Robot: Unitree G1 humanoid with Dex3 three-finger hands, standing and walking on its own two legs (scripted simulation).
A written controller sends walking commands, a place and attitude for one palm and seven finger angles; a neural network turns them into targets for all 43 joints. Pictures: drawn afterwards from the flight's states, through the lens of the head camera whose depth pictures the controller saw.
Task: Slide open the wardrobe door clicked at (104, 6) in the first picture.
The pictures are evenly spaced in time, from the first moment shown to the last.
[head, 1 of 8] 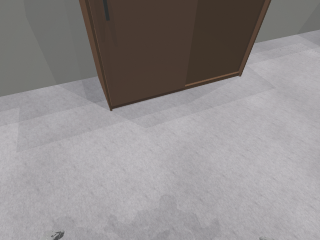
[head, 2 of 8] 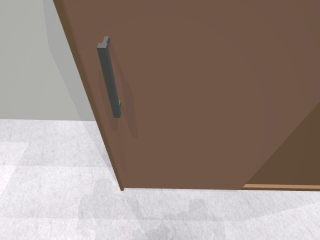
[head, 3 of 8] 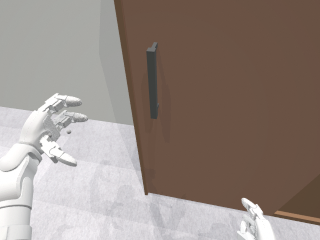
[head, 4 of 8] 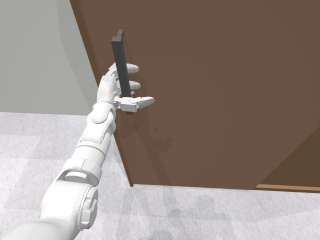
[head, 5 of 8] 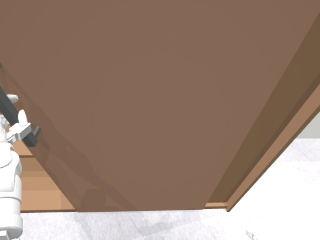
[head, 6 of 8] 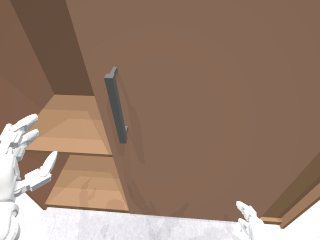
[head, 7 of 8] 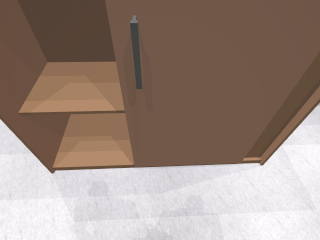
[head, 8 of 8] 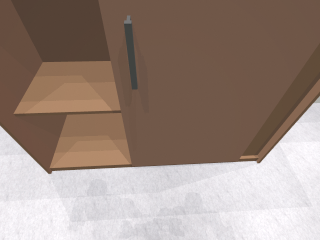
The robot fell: no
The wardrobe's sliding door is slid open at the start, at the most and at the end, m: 0.00 0.55 0.55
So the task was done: yes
